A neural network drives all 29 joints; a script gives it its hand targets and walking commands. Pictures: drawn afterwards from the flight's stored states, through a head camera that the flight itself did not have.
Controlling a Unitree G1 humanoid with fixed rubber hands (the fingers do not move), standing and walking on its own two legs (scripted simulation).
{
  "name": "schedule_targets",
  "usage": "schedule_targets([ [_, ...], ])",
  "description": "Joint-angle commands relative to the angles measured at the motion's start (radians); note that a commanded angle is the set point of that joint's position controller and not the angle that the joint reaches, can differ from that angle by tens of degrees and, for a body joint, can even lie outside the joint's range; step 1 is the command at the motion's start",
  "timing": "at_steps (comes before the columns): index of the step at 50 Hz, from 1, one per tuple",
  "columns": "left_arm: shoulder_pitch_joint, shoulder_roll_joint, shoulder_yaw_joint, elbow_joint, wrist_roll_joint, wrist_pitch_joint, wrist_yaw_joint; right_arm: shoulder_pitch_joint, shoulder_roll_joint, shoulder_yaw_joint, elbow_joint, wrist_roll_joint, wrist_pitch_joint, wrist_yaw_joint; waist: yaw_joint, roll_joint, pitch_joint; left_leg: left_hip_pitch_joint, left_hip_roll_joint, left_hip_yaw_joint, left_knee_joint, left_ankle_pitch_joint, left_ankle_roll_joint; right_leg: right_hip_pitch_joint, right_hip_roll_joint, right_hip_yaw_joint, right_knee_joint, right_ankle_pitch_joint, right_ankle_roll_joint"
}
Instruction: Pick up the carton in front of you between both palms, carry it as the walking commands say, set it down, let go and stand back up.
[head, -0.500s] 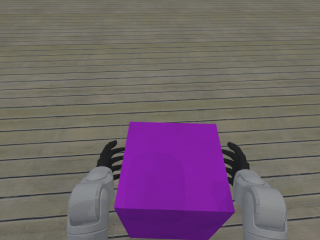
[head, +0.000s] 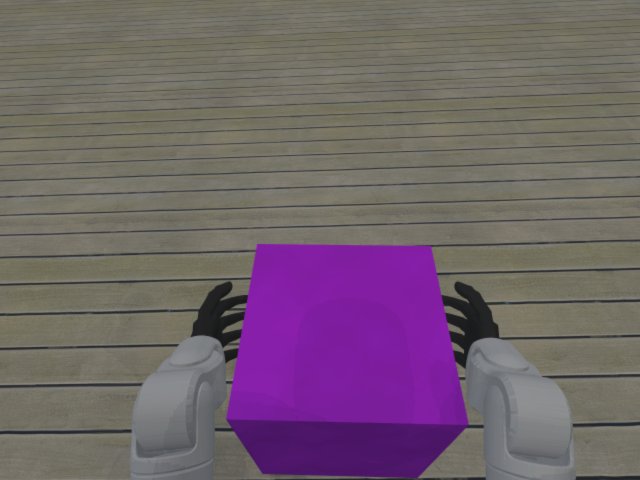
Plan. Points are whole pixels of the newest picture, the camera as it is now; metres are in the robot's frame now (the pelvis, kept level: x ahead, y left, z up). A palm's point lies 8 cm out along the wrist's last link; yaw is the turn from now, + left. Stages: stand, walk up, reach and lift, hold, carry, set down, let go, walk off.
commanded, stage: carry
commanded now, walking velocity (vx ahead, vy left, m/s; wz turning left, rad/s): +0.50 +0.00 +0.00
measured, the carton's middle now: (341, 367) +0.28 +0.00 +0.00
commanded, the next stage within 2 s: none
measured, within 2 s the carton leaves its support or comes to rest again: neither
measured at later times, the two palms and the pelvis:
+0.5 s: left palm (244, 163) +0.61 +0.17 +0.08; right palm (420, 161) +0.60 -0.12 +0.09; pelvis +0.33 +0.03 +0.00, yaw -3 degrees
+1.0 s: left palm (260, 118) +0.77 +0.17 +0.07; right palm (409, 114) +0.77 -0.13 +0.08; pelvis +0.50 +0.02 -0.01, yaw +0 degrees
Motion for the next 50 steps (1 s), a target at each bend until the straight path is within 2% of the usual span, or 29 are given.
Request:
schedule_targets([
  [1,-0.436,-0.875,-0.705,-0.097,-0.418,0.012,-0.271,-0.419,0.903,0.716,-0.075,0.396,0.000,0.224,0.002,-0.161,-0.173,0.010,-0.029,0.064,-0.141,0.100,0.005,0.176,-0.208,0.092,-0.068,0.342,-0.086],
  [5,-0.424,-0.825,-0.688,-0.075,-0.389,0.041,-0.256,-0.430,0.850,0.699,-0.065,0.408,0.036,0.235,0.003,-0.173,-0.135,0.122,-0.050,0.109,-0.229,0.128,0.035,0.194,-0.201,0.046,0.015,0.453,-0.048],
  [6,-0.433,-0.816,-0.686,-0.073,-0.387,0.047,-0.254,-0.424,0.844,0.692,-0.053,0.407,0.043,0.238,-0.010,-0.159,-0.162,0.242,-0.080,0.150,-0.262,0.109,0.039,0.164,-0.181,0.007,0.117,0.511,-0.030],
  [7,-0.444,-0.808,-0.687,-0.073,-0.385,0.054,-0.252,-0.415,0.836,0.681,-0.036,0.406,0.048,0.241,-0.027,-0.118,-0.214,0.426,-0.123,0.187,-0.273,0.038,0.042,0.090,-0.139,-0.038,0.283,0.545,-0.007],
  [8,-0.460,-0.792,-0.686,-0.069,-0.381,0.060,-0.252,-0.415,0.828,0.670,-0.024,0.402,0.052,0.244,-0.049,-0.029,-0.274,0.622,-0.013,0.040,-0.294,-0.036,0.049,-0.060,-0.113,-0.036,0.498,0.368,0.022],
  [9,-0.497,-0.800,-0.701,-0.095,-0.394,0.073,-0.252,-0.416,0.819,0.649,0.018,0.386,0.044,0.249,-0.055,0.266,-0.362,0.831,0.256,-0.454,-0.405,-0.178,0.198,-0.353,0.008,-0.001,0.822,0.121,0.076],
  [10,-0.511,-0.808,-0.706,-0.083,-0.393,0.072,-0.255,-0.411,0.856,0.652,0.025,0.402,0.043,0.252,-0.047,0.309,-0.331,0.864,0.316,-0.602,-0.499,-0.006,0.243,-0.537,0.054,0.107,0.979,-0.247,0.061],
  [11,-0.514,-0.844,-0.711,-0.061,-0.395,0.064,-0.257,-0.435,0.879,0.659,0.006,0.415,0.039,0.254,-0.042,0.224,-0.320,0.838,0.303,-0.494,-0.459,0.141,0.236,-0.578,-0.008,0.185,1.066,-0.243,0.030],
  [12,-0.524,-0.880,-0.711,-0.059,-0.400,0.052,-0.260,-0.453,0.917,0.667,0.000,0.421,0.032,0.256,-0.042,0.130,-0.329,0.801,0.278,-0.397,-0.423,0.253,0.214,-0.582,-0.045,0.205,1.063,-0.198,0.009],
  [13,-0.532,-0.915,-0.717,-0.057,-0.404,0.042,-0.260,-0.475,0.945,0.675,-0.012,0.428,0.024,0.258,-0.036,0.050,-0.314,0.737,0.256,-0.311,-0.431,0.280,0.175,-0.563,-0.080,0.216,0.988,-0.134,0.000],
  [14,-0.537,-0.937,-0.724,-0.062,-0.407,0.032,-0.259,-0.494,0.963,0.683,-0.026,0.434,0.016,0.259,-0.028,0.062,-0.312,0.685,0.234,-0.246,-0.454,0.225,0.140,-0.526,-0.095,0.214,0.910,-0.084,0.001],
  [15,-0.534,-0.951,-0.728,-0.064,-0.406,0.024,-0.255,-0.501,0.972,0.687,-0.037,0.440,0.011,0.261,-0.026,0.086,-0.312,0.659,0.218,-0.188,-0.467,0.255,0.128,-0.496,-0.082,0.184,0.857,-0.055,0.008],
  [19,-0.482,-0.951,-0.734,-0.072,-0.386,0.005,-0.232,-0.464,0.941,0.686,-0.067,0.449,0.006,0.270,-0.024,0.133,-0.280,0.662,0.174,-0.030,-0.451,0.514,0.136,-0.484,-0.037,0.102,0.613,-0.013,0.037],
  [23,-0.455,-0.909,-0.729,-0.090,-0.379,0.021,-0.223,-0.404,0.889,0.668,-0.060,0.426,0.019,0.267,-0.027,0.177,-0.242,0.662,0.129,0.079,-0.409,0.701,0.106,-0.406,0.011,0.031,0.355,0.148,0.043],
  [26,-0.446,-0.886,-0.725,-0.075,-0.388,0.038,-0.237,-0.381,0.871,0.656,-0.035,0.396,0.028,0.261,-0.028,0.157,-0.232,0.644,0.107,0.114,-0.325,0.608,0.068,-0.272,0.028,-0.004,0.205,0.306,0.046],
  [28,-0.447,-0.879,-0.716,-0.055,-0.390,0.046,-0.251,-0.398,0.861,0.656,-0.016,0.389,0.033,0.261,-0.010,0.083,-0.232,0.539,0.066,0.137,-0.192,0.491,0.010,-0.044,0.012,-0.009,0.050,0.492,0.049],
  [29,-0.451,-0.865,-0.705,-0.043,-0.386,0.051,-0.258,-0.403,0.848,0.654,-0.002,0.381,0.035,0.261,-0.009,0.017,-0.267,0.438,0.044,0.118,-0.101,0.265,-0.025,0.106,-0.107,0.103,0.104,0.767,0.044],
  [30,-0.446,-0.866,-0.694,-0.003,-0.377,0.049,-0.263,-0.434,0.852,0.668,-0.012,0.392,0.044,0.259,0.001,-0.152,-0.364,0.292,-0.003,0.050,0.025,-0.100,-0.048,0.316,-0.279,0.272,0.219,1.135,-0.075],
  [31,-0.404,-0.884,-0.678,0.042,-0.377,0.040,-0.266,-0.433,0.861,0.679,-0.009,0.398,0.049,0.260,0.006,-0.229,-0.402,0.214,-0.046,0.000,0.091,-0.389,-0.046,0.364,-0.341,0.369,0.193,1.145,-0.168],
  [32,-0.404,-0.911,-0.677,0.041,-0.385,0.030,-0.269,-0.439,0.881,0.689,-0.001,0.400,0.043,0.262,-0.002,-0.193,-0.388,0.207,-0.033,-0.048,0.062,-0.446,-0.032,0.323,-0.335,0.361,0.152,1.039,-0.179],
  [33,-0.423,-0.940,-0.681,0.034,-0.390,0.021,-0.270,-0.463,0.907,0.697,-0.003,0.407,0.032,0.265,-0.007,-0.160,-0.393,0.227,-0.023,-0.066,-0.031,-0.464,-0.015,0.294,-0.312,0.332,0.129,0.891,-0.158],
  [34,-0.445,-0.968,-0.684,0.022,-0.393,0.013,-0.271,-0.485,0.935,0.704,-0.010,0.415,0.021,0.266,-0.009,-0.161,-0.380,0.273,-0.020,-0.055,-0.142,-0.437,-0.008,0.238,-0.286,0.296,0.106,0.796,-0.123],
  [35,-0.468,-0.984,-0.689,0.007,-0.396,0.006,-0.271,-0.503,0.960,0.711,-0.016,0.421,0.012,0.265,-0.010,-0.175,-0.380,0.323,-0.025,-0.042,-0.228,-0.350,-0.008,0.209,-0.260,0.260,0.099,0.702,-0.094],
  [37,-0.475,-0.988,-0.698,-0.020,-0.402,-0.006,-0.270,-0.492,0.979,0.720,-0.031,0.425,-0.003,0.261,-0.015,-0.136,-0.408,0.437,-0.027,-0.008,-0.339,-0.102,-0.021,0.145,-0.208,0.183,0.121,0.537,-0.052],
  [38,-0.475,-0.981,-0.700,-0.033,-0.402,-0.010,-0.270,-0.485,0.983,0.721,-0.037,0.427,-0.007,0.259,-0.016,-0.104,-0.413,0.461,0.004,-0.021,-0.355,-0.022,-0.022,0.118,-0.185,0.148,0.136,0.471,-0.033],
  [40,-0.488,-0.970,-0.707,-0.049,-0.407,-0.011,-0.267,-0.497,0.965,0.719,-0.053,0.427,-0.006,0.256,-0.008,-0.032,-0.376,0.461,0.064,-0.049,-0.291,0.166,-0.020,0.084,-0.147,0.120,0.199,0.519,-0.017],
  [45,-0.440,-0.893,-0.698,-0.022,-0.386,0.023,-0.252,-0.421,0.889,0.686,-0.002,0.407,0.025,0.255,-0.017,0.008,-0.356,0.466,0.053,-0.030,-0.204,0.437,-0.018,0.033,-0.132,0.112,0.317,0.755,-0.023],
  [48,-0.431,-0.890,-0.694,0.020,-0.376,0.034,-0.255,-0.405,0.887,0.672,0.049,0.394,0.033,0.260,-0.016,0.020,-0.338,0.480,0.052,-0.022,-0.200,0.522,-0.023,-0.011,-0.117,0.096,0.336,0.727,-0.012],
  [50,-0.473,-0.906,-0.700,0.010,-0.387,0.032,-0.259,-0.446,0.902,0.674,0.043,0.403,0.029,0.264,-0.016,0.026,-0.314,0.492,0.054,-0.018,-0.210,0.558,-0.023,-0.043,-0.107,0.086,0.332,0.675,-0.002],
])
